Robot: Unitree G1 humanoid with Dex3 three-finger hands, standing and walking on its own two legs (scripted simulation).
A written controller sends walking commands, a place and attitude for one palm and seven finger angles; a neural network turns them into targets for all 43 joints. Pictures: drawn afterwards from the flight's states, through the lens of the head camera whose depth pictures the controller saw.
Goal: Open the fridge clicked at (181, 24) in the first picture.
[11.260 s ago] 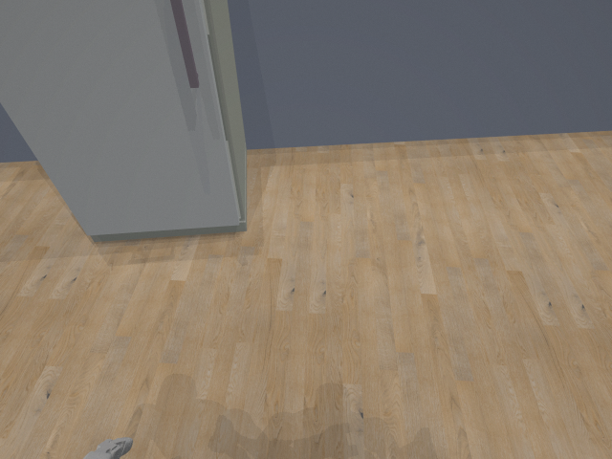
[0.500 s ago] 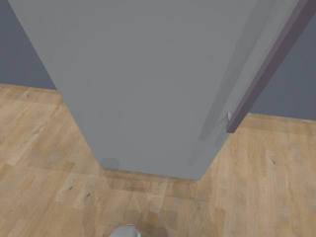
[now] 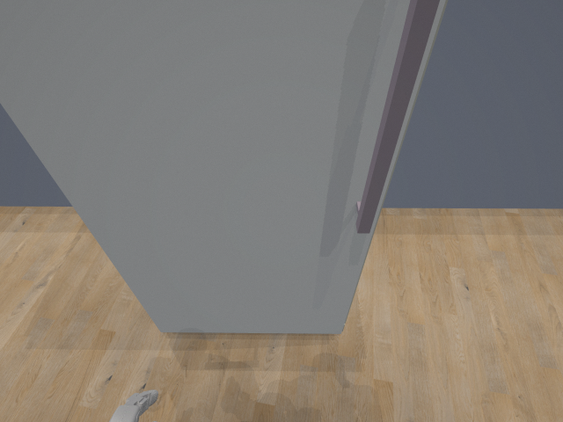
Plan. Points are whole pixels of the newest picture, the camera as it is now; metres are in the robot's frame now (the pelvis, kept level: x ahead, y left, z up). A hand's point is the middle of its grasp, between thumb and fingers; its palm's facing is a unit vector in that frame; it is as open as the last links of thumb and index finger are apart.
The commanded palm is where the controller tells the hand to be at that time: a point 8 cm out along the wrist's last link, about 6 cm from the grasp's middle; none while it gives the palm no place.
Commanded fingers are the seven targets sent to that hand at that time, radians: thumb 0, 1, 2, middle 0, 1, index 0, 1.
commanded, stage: come to a stop and stand still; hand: right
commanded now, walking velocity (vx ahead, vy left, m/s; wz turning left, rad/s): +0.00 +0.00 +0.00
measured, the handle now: (391, 100) +0.47 -0.13 +0.23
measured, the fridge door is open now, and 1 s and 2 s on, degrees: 0 0 0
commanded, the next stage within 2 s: look again from close up in 1.46 s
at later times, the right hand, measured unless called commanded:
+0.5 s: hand out of the picture -0.03 -0.25 -0.16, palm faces -0.01 +0.98 -0.21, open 7.4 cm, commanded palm none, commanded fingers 0.00 -0.90 -0.90 0.20 0.30 0.20 0.30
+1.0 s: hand out of the picture -0.18 -0.24 -0.16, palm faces +0.11 +0.98 -0.18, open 7.4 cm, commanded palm none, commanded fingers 0.00 -0.90 -0.90 0.20 0.30 0.20 0.30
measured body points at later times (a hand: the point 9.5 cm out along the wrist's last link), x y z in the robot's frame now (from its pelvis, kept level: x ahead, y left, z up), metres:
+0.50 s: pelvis -0.06 -0.07 +0.01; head -0.07 -0.07 +0.46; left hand -0.06 +0.17 -0.14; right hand -0.03 -0.30 -0.14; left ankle +0.00 +0.07 -0.72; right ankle +0.01 -0.09 -0.72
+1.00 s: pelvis -0.10 -0.09 +0.01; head -0.13 -0.08 +0.46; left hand -0.05 +0.15 -0.14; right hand -0.18 -0.30 -0.15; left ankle +0.00 +0.07 -0.71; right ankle +0.00 -0.10 -0.71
